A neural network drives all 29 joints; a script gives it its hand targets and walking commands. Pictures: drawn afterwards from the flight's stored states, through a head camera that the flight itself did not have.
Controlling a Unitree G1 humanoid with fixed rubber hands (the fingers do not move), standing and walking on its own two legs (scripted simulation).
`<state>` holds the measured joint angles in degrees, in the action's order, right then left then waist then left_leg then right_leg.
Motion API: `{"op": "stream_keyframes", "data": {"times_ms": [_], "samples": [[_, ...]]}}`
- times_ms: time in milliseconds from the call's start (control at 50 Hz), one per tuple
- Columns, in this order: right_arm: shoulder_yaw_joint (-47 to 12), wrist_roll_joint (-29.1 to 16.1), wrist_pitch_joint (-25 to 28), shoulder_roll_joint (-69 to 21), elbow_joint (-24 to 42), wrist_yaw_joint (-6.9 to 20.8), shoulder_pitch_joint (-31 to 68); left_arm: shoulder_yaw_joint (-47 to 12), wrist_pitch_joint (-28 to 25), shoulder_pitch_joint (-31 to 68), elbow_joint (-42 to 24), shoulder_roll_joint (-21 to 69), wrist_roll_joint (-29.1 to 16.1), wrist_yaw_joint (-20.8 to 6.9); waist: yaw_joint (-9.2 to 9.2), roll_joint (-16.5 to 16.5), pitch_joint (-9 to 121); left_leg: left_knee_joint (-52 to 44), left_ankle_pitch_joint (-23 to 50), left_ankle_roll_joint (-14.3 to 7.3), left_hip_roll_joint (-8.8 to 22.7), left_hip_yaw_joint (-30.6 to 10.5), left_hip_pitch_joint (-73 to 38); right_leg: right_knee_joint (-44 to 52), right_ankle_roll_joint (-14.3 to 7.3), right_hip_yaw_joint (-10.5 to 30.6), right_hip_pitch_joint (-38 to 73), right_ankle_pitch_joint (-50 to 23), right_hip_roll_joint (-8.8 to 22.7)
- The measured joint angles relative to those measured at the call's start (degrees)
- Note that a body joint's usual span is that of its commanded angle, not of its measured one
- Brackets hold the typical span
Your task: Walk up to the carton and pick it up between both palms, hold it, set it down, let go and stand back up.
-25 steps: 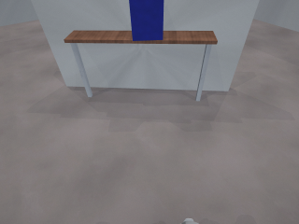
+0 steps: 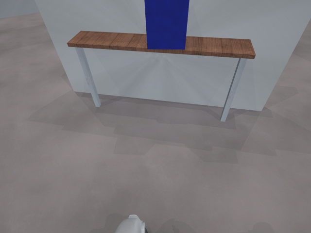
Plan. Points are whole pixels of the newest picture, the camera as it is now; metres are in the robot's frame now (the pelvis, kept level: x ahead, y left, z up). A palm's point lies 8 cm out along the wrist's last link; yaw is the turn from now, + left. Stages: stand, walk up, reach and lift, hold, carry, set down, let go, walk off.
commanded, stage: walk up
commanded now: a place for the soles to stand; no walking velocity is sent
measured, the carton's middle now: (166, 20) +1.30 +0.04 +0.04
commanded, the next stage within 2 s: none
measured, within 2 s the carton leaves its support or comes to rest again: neither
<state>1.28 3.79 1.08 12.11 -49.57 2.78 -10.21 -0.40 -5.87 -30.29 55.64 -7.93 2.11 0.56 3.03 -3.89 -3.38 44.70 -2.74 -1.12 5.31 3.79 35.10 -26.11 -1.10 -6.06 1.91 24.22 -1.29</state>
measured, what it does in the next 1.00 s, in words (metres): walks ahead: left foot, then right foot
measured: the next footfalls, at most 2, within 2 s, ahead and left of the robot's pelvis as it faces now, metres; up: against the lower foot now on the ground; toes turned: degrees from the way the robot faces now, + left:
left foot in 0.10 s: +0.28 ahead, +0.10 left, +0.00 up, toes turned +6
right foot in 0.76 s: +0.52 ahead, -0.12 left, +0.00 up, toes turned -11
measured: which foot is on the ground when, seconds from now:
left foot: up 0.00-0.08, down 0.10-0.76, up 0.78-1.00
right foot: down 0.00-0.14, up 0.16-0.74, down 0.76-1.00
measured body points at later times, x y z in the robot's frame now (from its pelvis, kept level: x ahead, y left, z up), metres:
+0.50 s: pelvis +0.24 +0.04 +0.01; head +0.23 +0.07 +0.46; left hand +0.31 +0.29 -0.14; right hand +0.17 -0.20 -0.12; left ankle +0.24 +0.10 -0.73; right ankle +0.34 -0.15 -0.64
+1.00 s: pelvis +0.46 -0.04 +0.01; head +0.47 -0.05 +0.46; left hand +0.51 +0.20 -0.13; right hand +0.47 -0.28 -0.14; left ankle +0.47 +0.11 -0.63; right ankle +0.48 -0.12 -0.73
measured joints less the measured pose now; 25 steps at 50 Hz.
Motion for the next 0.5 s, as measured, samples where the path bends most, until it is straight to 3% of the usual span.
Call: {"op": "stream_keyframes", "data": {"times_ms": [80,120,140,200,240,360,500], "samples": [[-0.8,0.1,0.7,-2.3,0.7,-0.2,1.2,0.4,0.6,-1.9,0.7,-1.2,0.3,-0.1,1.47,1.2,-0.2,-7.5,1.5,-2.4,-2.7,2.9,-4.9,-3.9,1.6,0.0,3.8,7.1,1.2],[-0.8,0.3,1.9,-3.8,1.4,-0.7,1.9,0.5,1.5,-1.7,1.6,-2.2,0.5,-0.4,0.73,4.0,-1.6,-5.6,-4.2,-5.1,-5.3,4.1,-6.2,-12.0,1.1,0.8,2.6,12.1,3.9],[-0.8,0.3,2.2,-4.1,2.1,-1.0,2.1,0.4,2.3,-0.9,1.7,-2.4,0.2,-0.5,0.37,5.0,-2.8,-2.4,-6.7,-5.7,-6.0,4.8,-5.6,-19.4,0.0,2.1,0.0,10.7,4.8],[-0.7,-1.9,1.3,-3.7,3.1,-2.2,1.7,-0.1,4.2,1.4,-0.2,-2.4,0.0,-1.1,-0.66,4.5,-4.9,1.2,-10.8,-5.8,-5.1,5.6,-6.6,-42.5,-0.3,6.3,-11.6,6.0,2.9],[-0.5,-2.5,1.0,-3.3,2.0,-3.0,0.4,0.3,4.4,3.7,-1.8,-3.3,0.3,-1.5,-1.36,4.6,-5.8,-1.5,-11.0,-5.6,-4.9,6.0,-9.9,-48.4,-0.3,6.5,-18.5,2.0,2.8],[0.7,-2.5,2.5,-1.1,-2.9,-3.2,-8.2,2.3,3.8,8.7,-5.7,-6.3,1.0,-2.3,-3.08,5.6,-3.6,-14.0,-9.6,-5.2,-5.6,7.0,-21.1,-44.0,0.7,6.9,-32.2,-7.2,5.6],[0.8,-2.0,3.1,-2.2,-6.9,-3.0,-18.3,2.6,5.7,12.1,-5.2,-7.2,1.1,-3.1,-3.76,7.4,0.1,-21.7,-11.3,-3.7,-6.5,6.9,-30.2,-33.8,1.8,6.9,-36.9,-17.9,8.4]]}}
